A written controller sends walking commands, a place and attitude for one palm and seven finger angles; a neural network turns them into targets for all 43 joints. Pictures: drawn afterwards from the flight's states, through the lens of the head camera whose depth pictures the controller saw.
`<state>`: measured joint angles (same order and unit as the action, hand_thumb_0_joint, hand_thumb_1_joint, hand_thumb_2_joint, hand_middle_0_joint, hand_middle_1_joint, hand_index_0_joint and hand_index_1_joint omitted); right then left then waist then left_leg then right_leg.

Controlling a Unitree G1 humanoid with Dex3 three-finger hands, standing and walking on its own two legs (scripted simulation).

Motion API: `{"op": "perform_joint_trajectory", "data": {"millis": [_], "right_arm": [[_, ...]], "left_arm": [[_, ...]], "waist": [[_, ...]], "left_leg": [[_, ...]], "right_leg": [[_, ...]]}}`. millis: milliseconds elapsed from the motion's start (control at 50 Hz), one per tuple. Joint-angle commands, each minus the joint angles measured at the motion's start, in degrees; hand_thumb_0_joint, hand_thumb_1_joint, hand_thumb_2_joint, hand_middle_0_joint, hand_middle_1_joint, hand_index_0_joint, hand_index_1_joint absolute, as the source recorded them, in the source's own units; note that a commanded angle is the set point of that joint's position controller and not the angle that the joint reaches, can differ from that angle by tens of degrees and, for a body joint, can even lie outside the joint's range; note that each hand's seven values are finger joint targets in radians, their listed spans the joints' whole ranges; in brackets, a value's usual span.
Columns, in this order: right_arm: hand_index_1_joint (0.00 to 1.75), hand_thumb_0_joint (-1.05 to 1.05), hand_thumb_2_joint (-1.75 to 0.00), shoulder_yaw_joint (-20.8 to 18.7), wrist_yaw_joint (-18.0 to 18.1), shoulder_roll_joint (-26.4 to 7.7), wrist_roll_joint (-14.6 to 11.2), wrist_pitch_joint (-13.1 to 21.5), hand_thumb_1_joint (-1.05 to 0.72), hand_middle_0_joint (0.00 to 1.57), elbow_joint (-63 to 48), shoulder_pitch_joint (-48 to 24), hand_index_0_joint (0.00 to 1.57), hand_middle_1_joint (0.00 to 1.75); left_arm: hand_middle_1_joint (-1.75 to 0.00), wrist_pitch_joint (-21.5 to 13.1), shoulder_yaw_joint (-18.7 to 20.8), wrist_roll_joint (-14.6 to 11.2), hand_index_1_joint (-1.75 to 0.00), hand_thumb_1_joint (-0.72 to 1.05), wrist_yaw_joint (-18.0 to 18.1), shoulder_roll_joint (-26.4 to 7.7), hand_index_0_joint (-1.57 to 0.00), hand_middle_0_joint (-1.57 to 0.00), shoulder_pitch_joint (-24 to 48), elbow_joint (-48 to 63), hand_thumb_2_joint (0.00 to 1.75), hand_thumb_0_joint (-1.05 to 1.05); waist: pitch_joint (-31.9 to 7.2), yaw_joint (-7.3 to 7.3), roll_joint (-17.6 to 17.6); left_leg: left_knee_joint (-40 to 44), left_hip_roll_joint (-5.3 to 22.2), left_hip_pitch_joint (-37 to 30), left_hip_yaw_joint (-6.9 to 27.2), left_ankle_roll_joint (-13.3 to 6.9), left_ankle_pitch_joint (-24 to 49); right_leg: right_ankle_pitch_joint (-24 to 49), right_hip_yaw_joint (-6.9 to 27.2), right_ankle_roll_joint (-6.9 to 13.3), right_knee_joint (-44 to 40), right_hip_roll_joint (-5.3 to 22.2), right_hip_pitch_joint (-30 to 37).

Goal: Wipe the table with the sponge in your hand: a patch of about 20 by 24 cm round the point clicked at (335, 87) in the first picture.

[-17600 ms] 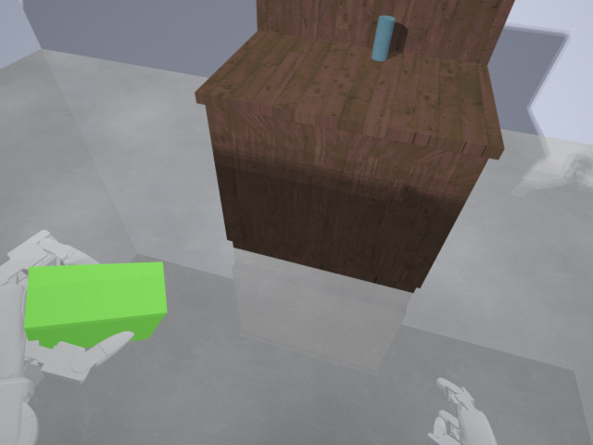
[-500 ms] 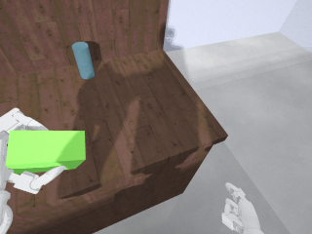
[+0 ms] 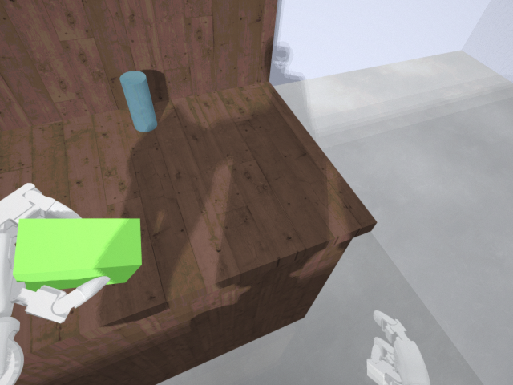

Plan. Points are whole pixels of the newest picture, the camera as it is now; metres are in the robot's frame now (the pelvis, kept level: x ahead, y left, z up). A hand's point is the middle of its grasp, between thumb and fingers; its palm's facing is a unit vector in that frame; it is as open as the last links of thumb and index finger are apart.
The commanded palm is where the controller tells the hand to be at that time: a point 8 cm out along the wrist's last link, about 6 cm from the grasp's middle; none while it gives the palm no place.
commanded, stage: turn the palm down, sponge in hand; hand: left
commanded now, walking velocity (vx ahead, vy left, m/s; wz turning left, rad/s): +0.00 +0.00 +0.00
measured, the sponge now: (98, 255) +0.23 +0.22 +0.13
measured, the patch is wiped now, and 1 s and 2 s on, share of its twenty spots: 0.00 0.00 0.00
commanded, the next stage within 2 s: none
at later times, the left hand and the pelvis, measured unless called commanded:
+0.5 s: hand (42, 261) +0.21 +0.26 +0.16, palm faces +0.42 -0.61 -0.67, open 9.8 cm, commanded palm +0.17 +0.27 +0.19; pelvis -0.01 -0.05 -0.01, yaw +2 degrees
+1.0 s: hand (62, 268) +0.20 +0.24 +0.15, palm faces +0.25 -0.41 -0.88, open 9.8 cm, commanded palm +0.17 +0.25 +0.21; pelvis +0.00 -0.05 -0.02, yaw +1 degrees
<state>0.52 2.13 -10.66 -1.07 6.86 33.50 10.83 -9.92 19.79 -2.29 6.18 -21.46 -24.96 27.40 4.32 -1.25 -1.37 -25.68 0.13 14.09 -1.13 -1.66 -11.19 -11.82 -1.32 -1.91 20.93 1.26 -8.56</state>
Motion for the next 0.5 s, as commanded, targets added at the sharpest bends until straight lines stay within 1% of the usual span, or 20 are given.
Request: {"op": "perform_joint_trajectory", "data": {"millis": [0,20,40,60,80,100,120,160,180,200,220,240,260,280,300,320,380,400,460,480], "right_arm": [[0.30,0.00,-0.90,-3.53,3.93,-6.63,3.54,3.16,-0.90,0.20,-5.49,-4.64,0.20,0.30],[0.30,0.00,-0.90,-2.25,0.42,-9.75,2.03,3.74,-0.90,0.20,-7.44,-2.59,0.20,0.30],[0.30,0.00,-0.90,-3.23,-0.07,-11.43,1.66,3.81,-0.90,0.20,-5.55,-3.66,0.20,0.30],[0.30,0.00,-0.90,-2.89,-0.05,-11.09,0.79,3.91,-0.90,0.20,-5.91,-5.54,0.20,0.30],[0.30,0.00,-0.90,-1.73,-0.90,-10.30,-0.66,3.53,-0.90,0.20,-6.89,-8.36,0.20,0.30],[0.30,0.00,-0.90,-1.52,-1.18,-10.84,-0.44,3.58,-0.90,0.20,-6.94,-8.13,0.20,0.30],[0.30,0.00,-0.90,-1.20,-1.32,-10.86,-0.55,3.15,-0.90,0.20,-7.41,-9.18,0.20,0.30],[0.30,0.00,-0.90,-0.69,-0.94,-10.49,-0.14,2.07,-0.90,0.20,-8.69,-10.76,0.20,0.30],[0.30,0.00,-0.90,-0.79,-0.46,-10.60,-0.30,1.62,-0.90,0.20,-9.39,-11.78,0.20,0.30],[0.30,0.00,-0.90,-0.60,-0.12,-9.74,0.88,1.86,-0.90,0.20,-10.01,-11.78,0.20,0.30],[0.30,0.00,-0.90,-0.72,0.38,-9.01,1.17,2.01,-0.90,0.20,-9.10,-11.33,0.20,0.30],[0.30,0.00,-0.90,-0.95,0.87,-9.06,1.40,2.10,-0.90,0.20,-8.59,-11.18,0.20,0.30],[0.30,0.00,-0.90,-1.20,1.27,-9.01,1.65,2.17,-0.90,0.20,-8.05,-10.83,0.20,0.30],[0.30,0.00,-0.90,-1.25,1.59,-9.41,1.33,1.91,-0.90,0.20,-7.66,-10.60,0.20,0.30],[0.30,0.00,-0.90,-1.02,1.58,-7.99,1.51,2.31,-0.90,0.20,-7.64,-10.14,0.20,0.30],[0.30,0.00,-0.90,-1.45,1.78,-8.38,1.52,2.38,-0.90,0.20,-6.00,-8.90,0.20,0.30],[0.30,0.00,-0.90,-1.36,2.50,-9.41,0.79,1.69,-0.90,0.20,-5.85,-9.07,0.20,0.30],[0.30,0.00,-0.90,-1.21,2.83,-9.46,0.75,1.64,-0.90,0.20,-6.15,-9.46,0.20,0.30],[0.30,0.00,-0.90,-0.80,4.38,-9.82,0.01,1.29,-0.90,0.20,-7.01,-10.44,0.20,0.30],[0.30,0.00,-0.90,-0.65,4.63,-9.56,-0.73,1.65,-0.90,0.20,-7.40,-11.34,0.20,0.30]], "left_arm": [[-1.60,-0.32,17.89,7.62,-1.60,0.10,-0.82,-24.41,-1.20,-1.20,33.93,-0.53,1.30,0.00],[-1.60,3.36,5.89,2.43,-1.60,0.10,-2.08,-15.00,-1.20,-1.20,25.72,-1.26,1.30,0.00],[-1.60,5.96,8.34,0.61,-1.60,0.10,-3.78,-13.50,-1.20,-1.20,23.20,1.76,1.30,0.00],[-1.60,9.01,5.36,-1.24,-1.60,0.10,-5.19,-11.59,-1.20,-1.20,18.22,2.14,1.30,0.00],[-1.60,12.71,0.58,-2.32,-1.60,0.10,-6.23,-5.49,-1.20,-1.20,11.78,0.25,1.30,0.00],[-1.60,13.85,0.91,-0.61,-1.60,0.10,-6.64,-8.41,-1.20,-1.20,9.79,4.55,1.30,0.00],[-1.60,14.92,0.62,1.77,-1.60,0.10,-6.67,-10.39,-1.20,-1.20,8.47,5.49,1.30,0.00],[-1.60,14.93,1.97,6.25,-1.60,0.10,-5.67,-14.17,-1.20,-1.20,9.78,8.73,1.30,0.00],[-1.60,14.10,5.97,6.93,-1.60,0.10,-4.33,-18.75,-1.20,-1.20,12.86,12.63,1.30,0.00],[-1.60,12.24,7.26,7.65,-1.60,0.10,-3.35,-20.07,-1.20,-1.20,15.97,14.89,1.30,0.00],[-1.60,10.69,9.01,7.37,-1.60,0.10,-2.27,-19.54,-1.20,-1.20,13.56,11.62,1.30,0.00],[-1.60,8.74,10.23,6.97,-1.60,0.10,-1.41,-20.14,-1.20,-1.20,14.56,12.78,1.30,0.00],[-1.60,7.26,11.91,7.07,-1.60,0.10,-0.38,-21.92,-1.20,-1.20,15.97,13.03,1.30,0.00],[-1.60,6.61,14.43,7.75,-1.60,0.10,0.99,-25.73,-1.20,-1.20,19.69,13.53,1.30,0.00],[-1.60,5.72,10.24,8.31,-1.60,0.10,1.62,-21.33,-1.20,-1.20,22.17,12.57,1.30,0.00],[-1.60,5.82,11.07,8.75,-1.60,0.10,2.08,-21.48,-1.20,-1.20,19.08,7.25,1.30,0.00],[-1.60,8.94,9.03,10.50,-1.60,0.10,0.67,-23.00,-1.20,-1.20,21.56,2.69,1.30,0.00],[-1.60,10.10,6.65,10.31,-1.60,0.10,-0.69,-21.54,-1.20,-1.20,22.32,1.93,1.30,0.00],[-1.60,13.40,4.01,10.94,-1.60,0.10,-5.30,-22.87,-1.20,-1.20,23.07,0.62,1.30,0.00],[-1.60,13.79,4.60,11.40,-1.60,0.10,-6.21,-23.87,-1.20,-1.20,24.07,0.92,1.30,0.00]], "waist": [[-18.19,-3.17,14.30],[-17.85,-0.58,12.20],[-21.36,-2.90,9.53],[-19.99,-3.68,10.48],[-16.42,-3.61,9.43],[-12.69,-3.94,7.01],[-9.80,-3.61,6.53],[-7.11,-2.58,4.75],[-9.31,-2.76,6.00],[-10.78,-2.63,5.88],[-9.96,-2.33,3.32],[-11.25,-2.27,3.05],[-12.89,-2.47,4.44],[-13.59,-2.43,6.84],[-13.06,-2.07,8.62],[-11.09,-1.63,7.83],[-10.38,-1.39,9.24],[-10.37,-1.32,7.97],[-8.81,-1.64,5.28],[-8.39,-1.94,6.30]], "left_leg": [[0.67,1.03,-10.14,-0.40,3.60,12.54],[-0.22,0.77,-12.71,1.90,4.56,25.48],[-0.94,1.86,-15.36,1.57,4.38,25.02],[-0.90,1.41,-14.86,1.22,3.79,23.57],[-0.22,1.57,-12.50,1.39,3.47,17.64],[0.90,1.53,-8.89,1.33,2.86,13.76],[1.96,1.23,-5.89,1.34,2.40,9.57],[3.29,0.90,-2.35,1.68,1.82,1.87],[3.12,0.56,-2.73,1.26,1.52,-1.60],[2.61,0.04,-2.73,1.72,1.50,-1.19],[1.83,0.16,-2.66,1.68,1.53,-1.98],[0.89,-0.06,-3.32,1.37,1.32,-1.69],[-0.02,-0.23,-3.89,1.02,1.34,-1.12],[-0.17,-0.31,-3.91,0.94,1.32,-3.84],[-0.62,-0.75,-3.74,1.01,1.52,-2.81],[-1.12,-0.34,-3.79,0.88,1.52,-2.55],[-2.00,-1.29,-3.23,-0.40,1.00,-3.04],[-2.01,-1.44,-3.11,-0.46,0.85,-2.56],[-1.98,-1.46,-3.36,-1.15,0.32,-2.60],[-2.20,-1.61,-4.18,-1.55,0.28,-2.69]], "right_leg": [[5.06,-3.71,4.74,8.51,-3.51,0.15],[8.41,-5.40,4.40,6.47,-3.59,-4.49],[9.30,-4.88,3.43,6.41,-3.78,-4.61],[9.91,-4.92,3.41,6.29,-3.19,-3.70],[7.19,-5.19,3.30,6.61,-3.57,-4.92],[8.52,-5.88,3.33,5.97,-2.88,-4.18],[7.12,-5.67,3.27,5.99,-2.77,-4.51],[2.48,-5.09,3.10,6.40,-2.93,-5.58],[0.02,-4.34,3.04,6.58,-3.17,-5.61],[-0.67,-4.26,3.21,6.54,-2.96,-5.46],[-2.06,-4.53,2.88,6.72,-3.28,-6.44],[-2.46,-4.24,2.61,6.32,-3.22,-6.74],[-2.63,-3.79,2.55,6.34,-3.17,-6.74],[-4.92,-3.09,2.62,6.28,-3.17,-7.93],[-4.37,-3.28,2.90,6.07,-2.78,-7.81],[-3.85,-3.12,2.78,5.68,-2.89,-8.61],[-5.03,-1.93,2.51,4.32,-2.13,-9.22],[-4.73,-1.65,2.35,3.60,-1.69,-8.54],[-6.04,-0.51,1.63,1.93,-1.07,-8.47],[-6.66,0.05,1.77,1.52,-1.26,-8.90]]}}
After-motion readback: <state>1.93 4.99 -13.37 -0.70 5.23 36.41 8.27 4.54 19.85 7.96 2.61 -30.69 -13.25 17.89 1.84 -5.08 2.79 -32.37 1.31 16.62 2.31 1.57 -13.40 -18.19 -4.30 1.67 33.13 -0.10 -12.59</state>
